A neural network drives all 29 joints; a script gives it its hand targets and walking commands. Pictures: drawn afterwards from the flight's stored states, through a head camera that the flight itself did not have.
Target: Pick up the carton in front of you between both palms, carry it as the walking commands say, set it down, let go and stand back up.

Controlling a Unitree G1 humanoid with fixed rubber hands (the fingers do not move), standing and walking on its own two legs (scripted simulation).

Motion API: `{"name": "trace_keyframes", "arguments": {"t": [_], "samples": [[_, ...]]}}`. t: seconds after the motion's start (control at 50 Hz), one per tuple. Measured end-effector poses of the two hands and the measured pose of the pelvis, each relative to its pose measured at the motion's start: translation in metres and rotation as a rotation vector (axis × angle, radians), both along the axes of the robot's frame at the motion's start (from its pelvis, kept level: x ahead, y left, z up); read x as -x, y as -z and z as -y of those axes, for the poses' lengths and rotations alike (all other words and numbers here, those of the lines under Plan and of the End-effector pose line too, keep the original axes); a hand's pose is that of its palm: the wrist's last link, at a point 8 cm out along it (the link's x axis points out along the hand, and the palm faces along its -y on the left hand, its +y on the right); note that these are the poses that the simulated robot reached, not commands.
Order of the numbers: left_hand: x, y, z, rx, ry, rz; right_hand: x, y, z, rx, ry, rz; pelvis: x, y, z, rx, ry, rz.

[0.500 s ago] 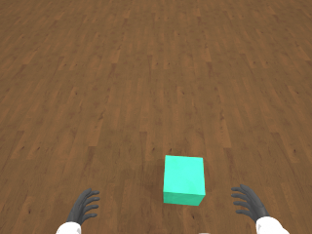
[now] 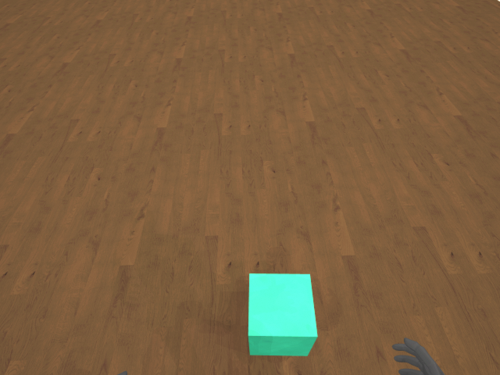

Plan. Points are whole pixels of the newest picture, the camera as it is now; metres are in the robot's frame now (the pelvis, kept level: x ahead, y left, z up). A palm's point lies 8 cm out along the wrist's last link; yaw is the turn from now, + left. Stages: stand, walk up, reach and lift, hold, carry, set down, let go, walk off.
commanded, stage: stand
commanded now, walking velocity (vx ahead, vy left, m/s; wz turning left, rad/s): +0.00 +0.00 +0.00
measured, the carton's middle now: (279, 315) +0.41 -0.08 -0.64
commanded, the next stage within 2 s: none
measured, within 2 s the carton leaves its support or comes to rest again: neither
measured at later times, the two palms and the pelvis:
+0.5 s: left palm out of the picture +0.09 +0.24 -0.12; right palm out of the picture +0.04 -0.27 -0.12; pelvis +0.01 +0.00 -0.01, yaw -4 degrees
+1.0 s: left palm out of the picture +0.06 +0.24 -0.13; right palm out of the picture -0.04 -0.26 -0.13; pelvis -0.01 +0.00 -0.01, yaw -6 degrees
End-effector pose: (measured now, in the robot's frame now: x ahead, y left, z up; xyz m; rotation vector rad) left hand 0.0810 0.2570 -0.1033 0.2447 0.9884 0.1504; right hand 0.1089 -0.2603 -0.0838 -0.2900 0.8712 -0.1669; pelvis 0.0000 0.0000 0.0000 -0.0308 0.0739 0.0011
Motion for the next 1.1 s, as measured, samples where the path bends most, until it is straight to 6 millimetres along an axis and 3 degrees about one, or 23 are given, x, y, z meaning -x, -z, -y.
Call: {"name": "trace_keyframes", "arguments": {"t": [0.16, 0.4, 0.76, 1.1], "samples": [[-0.004, 0.018, 0.009, 0.015, 0.015, -0.067, 0.020, 0.015, 0.005, 0.000, 0.068, -0.075, -0.011, 0.007, 0.002, -0.008, 0.026, -0.006], [-0.017, 0.021, 0.014, 0.005, 0.034, -0.076, 0.053, 0.029, 0.005, -0.008, 0.128, -0.163, -0.011, 0.010, 0.003, -0.018, 0.056, 0.008], [0.003, 0.022, 0.011, -0.015, 0.050, -0.141, 0.116, 0.039, 0.007, -0.013, 0.190, -0.304, 0.003, 0.008, 0.002, -0.025, 0.089, 0.038], [0.024, 0.026, 0.014, -0.008, 0.045, -0.212, 0.155, 0.047, -0.006, -0.051, 0.230, -0.408, 0.011, 0.005, 0.000, -0.026, 0.108, 0.062]]}}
